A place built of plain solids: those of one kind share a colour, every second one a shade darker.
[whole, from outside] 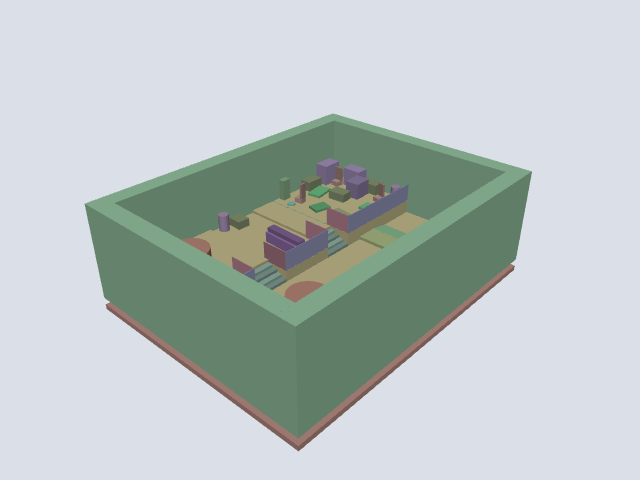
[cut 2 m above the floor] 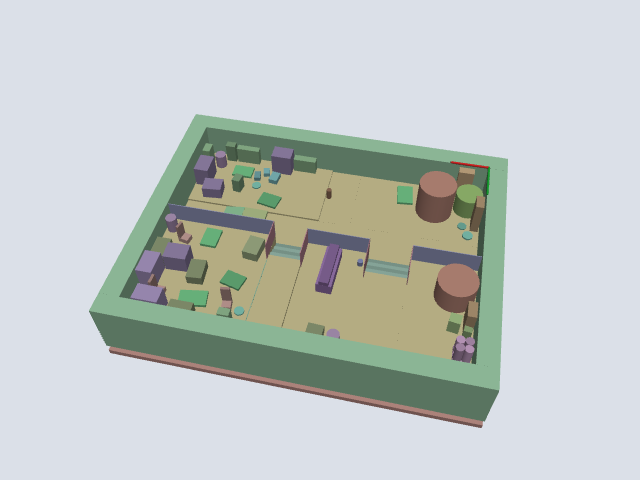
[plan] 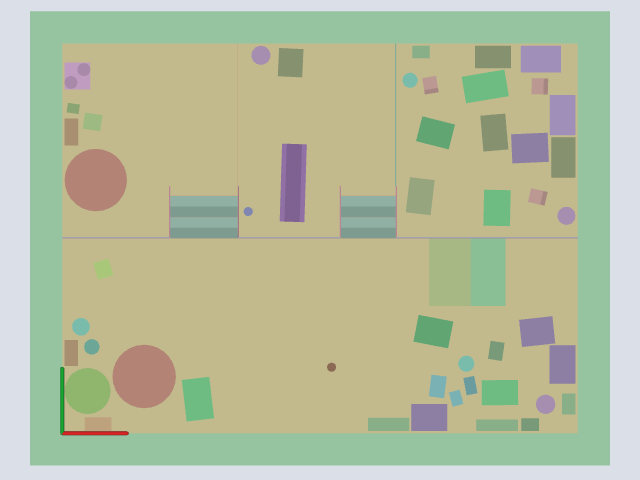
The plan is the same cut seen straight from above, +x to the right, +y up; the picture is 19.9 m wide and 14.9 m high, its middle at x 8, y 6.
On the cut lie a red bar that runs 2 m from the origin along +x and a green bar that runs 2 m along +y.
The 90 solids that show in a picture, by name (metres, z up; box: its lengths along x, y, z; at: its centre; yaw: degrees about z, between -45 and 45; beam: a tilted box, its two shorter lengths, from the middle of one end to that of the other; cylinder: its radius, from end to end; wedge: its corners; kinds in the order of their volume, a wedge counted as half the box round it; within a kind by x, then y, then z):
{
 "wall_1": {"box": [1.0, 12.1, 5.5], "at": [-0.5, 6.05, 1.75]},
 "wall_2": {"box": [18.0, 1.0, 5.5], "at": [8.0, -0.5, 1.75]},
 "wall_3": {"box": [18.0, 1.0, 5.5], "at": [8.0, 12.6, 1.75]},
 "wall_4": {"box": [1.0, 12.1, 5.5], "at": [16.5, 6.05, 1.75]},
 "floor_1": {"box": [3.35, 6.05, 0.9], "at": [1.68, 9.07, 0.25]},
 "floor_2": {"box": [6.85, 3.95, 1.0], "at": [3.42, 1.98, -0.5]},
 "floor_3": {"box": [2.1, 4.73, 1.0], "at": [4.4, 9.73, 0.3]},
 "floor_4": {"box": [3.2, 6.05, 0.85], "at": [7.05, 9.07, 0.23]},
 "floor_5": {"box": [1.7, 3.95, 1.0], "at": [7.7, 1.98, -0.5]},
 "floor_6": {"box": [16.0, 2.1, 1.0], "at": [8.0, 5.0, -0.5]},
 "floor_7": {"box": [1.7, 4.73, 1.0], "at": [9.5, 9.73, 0.3]},
 "floor_8": {"box": [7.45, 3.95, 1.1], "at": [12.28, 1.98, -0.45]},
 "floor_9": {"box": [5.65, 6.05, 1.0], "at": [13.18, 9.07, 0.3]},
 "floor_base_1": {"box": [18.0, 14.1, 0.3], "at": [8.0, 6.05, -1.57]},
 "floor_base_2": {"box": [16.0, 5.95, 0.3], "at": [8.0, 9.12, -0.77]},
 "vat_1": {"cylinder": 0.97, "from": [1.04, 7.86, 0.7], "to": [1.04, 7.86, 3.21]},
 "vat_2": {"cylinder": 0.98, "from": [2.54, 1.76, 0.0], "to": [2.54, 1.76, 2.75]},
 "pallet_load_1": {"box": [1.12, 0.84, 1.28], "at": [11.39, 0.49, 0.74]},
 "pallet_load_2": {"box": [1.14, 0.91, 1.0], "at": [14.52, 8.85, 1.3], "yaw": 2.5},
 "pallet_load_3": {"box": [1.04, 0.85, 0.67], "at": [14.74, 3.16, 0.43], "yaw": 6.2},
 "pallet_load_4": {"box": [1.25, 0.83, 1.29], "at": [14.85, 11.62, 1.45]},
 "pallet_load_5": {"box": [0.81, 1.2, 1.17], "at": [15.53, 2.13, 0.69]},
 "pallet_load_6": {"box": [0.8, 1.25, 1.17], "at": [15.53, 9.88, 1.39]},
 "step_tread_1": {"box": [2.1, 0.33, 0.36], "at": [4.4, 6.21, -0.02]},
 "step_tread_2": {"box": [2.1, 0.33, 0.52], "at": [4.4, 6.54, 0.06]},
 "step_tread_3": {"box": [2.1, 0.33, 0.68], "at": [4.4, 6.88, 0.14]},
 "step_tread_4": {"box": [2.1, 0.33, 0.84], "at": [4.4, 7.21, 0.22]},
 "step_tread_5": {"box": [1.7, 0.33, 0.36], "at": [9.5, 6.21, -0.02]},
 "step_tread_6": {"box": [1.7, 0.33, 0.52], "at": [9.5, 6.54, 0.06]},
 "step_tread_7": {"box": [1.7, 0.33, 0.68], "at": [9.5, 6.88, 0.14]},
 "step_tread_8": {"box": [1.7, 0.33, 0.84], "at": [9.5, 7.21, 0.22]},
 "sack_pile_1": {"box": [0.76, 0.88, 0.48], "at": [7.09, 11.5, 0.89], "yaw": -2.7},
 "sack_pile_2": {"box": [0.78, 1.1, 0.55], "at": [11.11, 7.36, 1.07], "yaw": -6.7},
 "sack_pile_3": {"box": [1.12, 0.7, 0.62], "at": [13.37, 11.68, 1.11]},
 "sack_pile_4": {"box": [0.78, 1.12, 0.51], "at": [13.41, 9.34, 1.05], "yaw": 5.0},
 "sack_pile_5": {"box": [0.75, 1.26, 0.65], "at": [15.55, 8.56, 1.12]},
 "crate_stack_1": {"box": [1.28, 0.41, 0.86], "at": [10.13, 0.28, 0.53]},
 "crate_stack_2": {"box": [0.55, 0.39, 1.29], "at": [11.13, 11.84, 1.45]},
 "crate_stack_3": {"box": [0.44, 0.57, 0.86], "at": [13.47, 2.56, 0.53], "yaw": -8.4},
 "crate_stack_4": {"box": [1.3, 0.36, 0.99], "at": [13.5, 0.25, 0.59]},
 "crate_stack_5": {"box": [0.55, 0.4, 1.12], "at": [14.52, 0.27, 0.66]},
 "crate_stack_6": {"box": [0.42, 0.65, 1.22], "at": [15.72, 0.91, 0.71]},
 "control_cabinet_1": {"box": [0.42, 0.81, 1.89], "at": [0.28, 2.49, 0.94]},
 "control_cabinet_2": {"box": [0.43, 0.84, 1.81], "at": [0.28, 9.35, 1.6]},
 "control_cabinet_3": {"box": [0.83, 0.43, 1.87], "at": [1.11, 0.28, 0.94]},
 "tank_low_1": {"cylinder": 0.71, "from": [0.79, 1.31, 0.0], "to": [0.79, 1.31, 1.2]},
 "cask_row_1": {"box": [0.77, 2.42, 0.6], "at": [7.17, 7.77, 0.95], "yaw": -1.7},
 "cask_row_2": {"box": [0.48, 2.42, 0.24], "at": [7.17, 7.77, 1.37], "yaw": -1.7},
 "pallet_1": {"box": [0.86, 1.3, 0.19], "at": [4.21, 1.06, 0.04], "yaw": 6.7},
 "pallet_2": {"box": [1.1, 0.85, 0.18], "at": [11.52, 3.16, 0.14], "yaw": -11.1},
 "pallet_3": {"box": [1.05, 0.8, 0.19], "at": [11.59, 9.33, 0.84], "yaw": -14.2},
 "pallet_4": {"box": [1.35, 0.84, 0.16], "at": [13.13, 10.77, 0.88], "yaw": 9.6},
 "pallet_5": {"box": [0.83, 1.12, 0.16], "at": [13.49, 7.0, 0.88], "yaw": -1.1},
 "pallet_6": {"box": [1.13, 0.78, 0.18], "at": [13.58, 1.26, 0.14], "yaw": 0.5},
 "barrel_1": {"cylinder": 0.29, "from": [6.17, 11.73, 0.65], "to": [6.17, 11.73, 1.63]},
 "barrel_2": {"cylinder": 0.3, "from": [15.0, 0.9, 0.1], "to": [15.0, 0.9, 0.91]},
 "barrel_3": {"cylinder": 0.28, "from": [15.65, 6.75, 0.8], "to": [15.65, 6.75, 1.65]},
 "step_hump_1": {"box": [1.3, 2.1, 0.23], "at": [12.03, 5.0, 0.07]},
 "keg_stack_1": {"cylinder": 0.2, "from": [0.27, 10.89, 0.84], "to": [0.27, 10.89, 1.79]},
 "keg_stack_2": {"cylinder": 0.2, "from": [0.27, 11.29, 0.84], "to": [0.27, 11.29, 1.79]},
 "keg_stack_3": {"box": [0.8, 0.84, 0.19], "at": [0.47, 11.09, 0.75]},
 "keg_stack_4": {"cylinder": 0.2, "from": [0.67, 10.89, 0.84], "to": [0.67, 10.89, 1.79]},
 "keg_stack_5": {"cylinder": 0.2, "from": [0.67, 11.29, 0.84], "to": [0.67, 11.29, 1.79]},
 "rail_rim_1": {"box": [3.35, 0.04, 1.1], "at": [1.68, 6.07, 1.25]},
 "rail_rim_2": {"box": [3.2, 0.04, 1.1], "at": [7.05, 6.07, 1.2]},
 "rail_rim_3": {"box": [5.65, 0.04, 1.1], "at": [13.18, 6.07, 1.35]},
 "hand_truck_1": {"box": [0.44, 0.52, 0.3], "at": [11.43, 10.81, 0.95], "yaw": 9.2},
 "hand_truck_2": {"box": [0.44, 0.14, 0.96], "at": [11.46, 10.62, 1.58], "yaw": 9.2},
 "hand_truck_3": {"box": [0.53, 0.44, 0.28], "at": [14.76, 7.34, 0.94], "yaw": -12.9},
 "hand_truck_4": {"box": [0.51, 0.5, 0.3], "at": [14.82, 10.77, 0.95], "yaw": -1.6},
 "hand_truck_5": {"box": [0.14, 0.44, 0.81], "at": [14.95, 7.29, 1.49], "yaw": -12.9},
 "hand_truck_6": {"box": [0.14, 0.5, 0.84], "at": [15.01, 10.77, 1.52], "yaw": -1.6},
 "bin_1": {"box": [0.38, 0.3, 0.76], "at": [0.34, 10.08, 1.08], "yaw": -8.0},
 "bin_2": {"box": [0.55, 0.51, 0.83], "at": [0.94, 9.67, 1.11], "yaw": -7.9},
 "rail_1": {"box": [0.04, 1.58, 1.1], "at": [3.33, 6.88, 1.25]},
 "rail_2": {"box": [0.04, 1.58, 1.1], "at": [5.47, 6.88, 1.2]},
 "rail_3": {"box": [0.04, 1.58, 1.1], "at": [8.63, 6.88, 1.2]},
 "rail_4": {"box": [0.04, 1.58, 1.1], "at": [10.37, 6.88, 1.35]},
 "ramp_hump_ramp_1": {"wedge": [[12.68, 3.95, -0.05], [12.68, 3.95, 0.18], [12.68, 6.05, -0.05], [12.68, 6.05, 0.18], [13.76, 3.95, -0.05], [13.76, 3.95, 0.0], [13.76, 6.05, -0.05], [13.76, 6.05, 0.0]]},
 "crate_1": {"box": [0.48, 0.68, 0.29], "at": [11.66, 1.45, 0.24], "yaw": -7.1},
 "crate_2": {"box": [0.35, 0.46, 0.25], "at": [12.23, 1.09, 0.23], "yaw": 15.2},
 "crate_3": {"box": [0.35, 0.55, 0.23], "at": [12.67, 1.48, 0.21], "yaw": 11.0},
 "hose_coil_1": {"cylinder": 0.28, "from": [0.58, 3.31, -0.05], "to": [0.58, 3.31, 0.1]},
 "hose_coil_2": {"cylinder": 0.24, "from": [0.92, 2.68, -0.05], "to": [0.92, 2.68, 0.07]},
 "hose_coil_3": {"cylinder": 0.23, "from": [10.8, 10.96, 0.75], "to": [10.8, 10.96, 0.88]},
 "hose_coil_4": {"cylinder": 0.25, "from": [12.54, 2.16, 0.05], "to": [12.54, 2.16, 0.18]},
 "inway_hose_coil_1": {"box": [0.5, 0.54, 0.14], "at": [1.27, 5.09, 0.02], "yaw": 16.8},
 "edge_barrel_1": {"cylinder": 0.14, "from": [8.36, 2.05, 0.0], "to": [8.36, 2.05, 0.59]},
 "bucket_1": {"cylinder": 0.14, "from": [5.77, 6.89, 0.65], "to": [5.77, 6.89, 0.93]},
 "low_stripW_1": {"box": [0.04, 4.43, 0.06], "at": [10.35, 9.88, 0.78]}
}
